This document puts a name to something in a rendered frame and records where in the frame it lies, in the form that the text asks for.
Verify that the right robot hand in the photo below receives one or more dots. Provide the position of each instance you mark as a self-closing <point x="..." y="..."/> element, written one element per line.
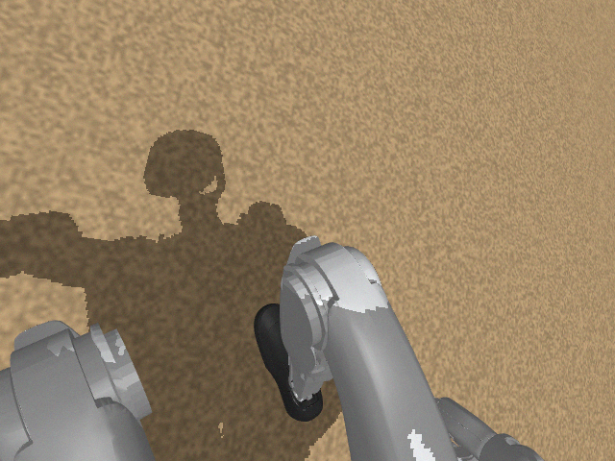
<point x="466" y="429"/>

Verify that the right robot arm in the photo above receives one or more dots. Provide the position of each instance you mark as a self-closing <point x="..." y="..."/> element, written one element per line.
<point x="503" y="447"/>

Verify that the right robot foot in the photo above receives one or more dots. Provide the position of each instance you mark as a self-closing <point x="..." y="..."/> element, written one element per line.
<point x="275" y="357"/>

